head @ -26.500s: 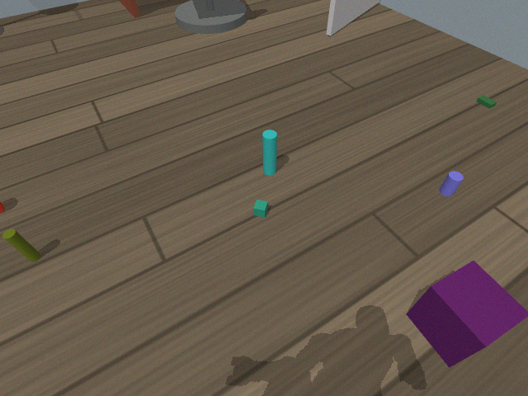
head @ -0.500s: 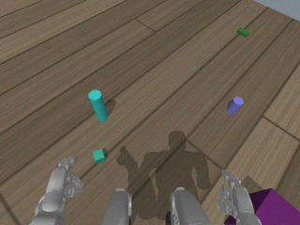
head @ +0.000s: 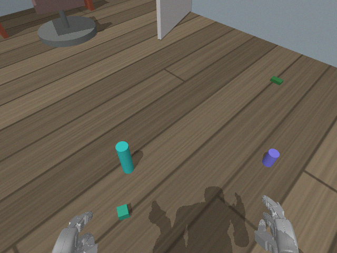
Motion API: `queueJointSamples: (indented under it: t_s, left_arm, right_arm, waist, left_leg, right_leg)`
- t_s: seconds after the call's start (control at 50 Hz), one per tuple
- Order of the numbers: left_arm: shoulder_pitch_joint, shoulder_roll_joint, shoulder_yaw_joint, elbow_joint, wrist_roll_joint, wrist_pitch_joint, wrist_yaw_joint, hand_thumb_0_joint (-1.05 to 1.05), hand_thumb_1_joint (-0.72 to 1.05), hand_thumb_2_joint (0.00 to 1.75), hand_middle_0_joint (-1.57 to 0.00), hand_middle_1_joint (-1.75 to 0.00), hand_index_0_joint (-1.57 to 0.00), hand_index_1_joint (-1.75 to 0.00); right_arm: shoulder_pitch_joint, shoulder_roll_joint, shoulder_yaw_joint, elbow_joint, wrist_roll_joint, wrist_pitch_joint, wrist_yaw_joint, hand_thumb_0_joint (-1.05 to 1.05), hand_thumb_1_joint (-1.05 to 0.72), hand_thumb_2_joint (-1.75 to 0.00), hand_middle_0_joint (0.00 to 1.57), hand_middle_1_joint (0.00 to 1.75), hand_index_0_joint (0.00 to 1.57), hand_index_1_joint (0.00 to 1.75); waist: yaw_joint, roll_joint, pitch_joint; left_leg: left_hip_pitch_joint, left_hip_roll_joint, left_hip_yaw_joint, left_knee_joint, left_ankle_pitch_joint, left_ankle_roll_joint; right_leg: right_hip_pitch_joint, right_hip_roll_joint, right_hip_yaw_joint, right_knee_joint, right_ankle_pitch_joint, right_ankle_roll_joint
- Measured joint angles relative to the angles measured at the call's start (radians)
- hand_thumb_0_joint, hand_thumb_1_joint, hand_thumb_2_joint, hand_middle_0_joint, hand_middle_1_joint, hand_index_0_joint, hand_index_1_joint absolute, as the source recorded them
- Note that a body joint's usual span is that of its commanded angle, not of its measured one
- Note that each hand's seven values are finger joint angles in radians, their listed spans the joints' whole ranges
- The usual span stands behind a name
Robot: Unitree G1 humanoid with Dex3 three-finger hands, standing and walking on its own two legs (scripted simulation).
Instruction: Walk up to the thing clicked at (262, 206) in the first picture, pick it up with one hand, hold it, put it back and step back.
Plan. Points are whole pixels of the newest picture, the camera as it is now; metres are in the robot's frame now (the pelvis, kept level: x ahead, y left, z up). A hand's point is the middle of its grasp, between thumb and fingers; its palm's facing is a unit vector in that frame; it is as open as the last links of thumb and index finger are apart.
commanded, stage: home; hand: left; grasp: from above
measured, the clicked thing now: (123, 212) +0.45 +0.26 -0.69
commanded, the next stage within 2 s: stand in 1.82 s
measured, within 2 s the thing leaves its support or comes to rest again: neither
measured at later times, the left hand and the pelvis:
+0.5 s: hand (96, 248) +0.16 +0.18 -0.05, palm faces +0.04 -0.98 -0.20, open 8.0 cm; pelvis +0.00 +0.00 +0.00, yaw +0 degrees
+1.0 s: hand (97, 245) +0.17 +0.18 -0.05, palm faces +0.03 -0.98 -0.20, open 8.0 cm; pelvis +0.00 +0.00 +0.00, yaw +0 degrees
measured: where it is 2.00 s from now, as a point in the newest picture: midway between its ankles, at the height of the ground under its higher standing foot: outside the picture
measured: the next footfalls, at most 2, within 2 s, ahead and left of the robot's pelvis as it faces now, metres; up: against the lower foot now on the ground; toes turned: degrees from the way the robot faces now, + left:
none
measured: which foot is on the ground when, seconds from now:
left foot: down 0.00-1.00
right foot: down 0.00-1.00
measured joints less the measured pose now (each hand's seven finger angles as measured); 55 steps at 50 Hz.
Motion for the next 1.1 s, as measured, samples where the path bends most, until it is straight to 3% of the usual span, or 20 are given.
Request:
queueJointSamples:
  t_s: [0.54,1.1]
  left_arm:
    - [-0.013,0.001,-0.001,0.001,0.005,-0.007,0.000,0.01,0.78,0.82,-0.19,-0.28,-0.19,-0.28]
    - [-0.013,0.005,-0.002,0.003,0.000,-0.007,-0.005,0.01,0.81,0.83,-0.19,-0.28,-0.19,-0.28]
  right_arm:
    - [0.022,0.003,-0.002,0.039,-0.003,-0.014,0.001,0.01,-0.90,-0.90,0.20,0.30,0.21,0.30]
    - [0.010,-0.001,-0.008,0.034,-0.005,-0.013,0.004,0.01,-0.90,-0.90,0.20,0.30,0.21,0.30]
  waist:
    - [-0.002,-0.005,0.021]
    - [0.000,-0.002,0.013]
  left_leg:
    - [0.006,0.004,0.005,0.001,0.002,-0.002]
    - [0.008,0.003,0.003,0.005,-0.012,-0.004]
  right_leg:
    - [0.001,0.004,0.006,0.004,0.003,-0.001]
    - [0.002,0.004,0.005,0.012,-0.014,-0.003]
